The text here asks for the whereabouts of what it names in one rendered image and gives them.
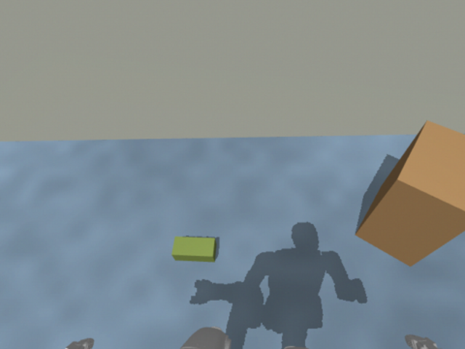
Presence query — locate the right robot hand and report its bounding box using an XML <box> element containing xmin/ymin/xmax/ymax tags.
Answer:
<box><xmin>405</xmin><ymin>334</ymin><xmax>442</xmax><ymax>349</ymax></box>

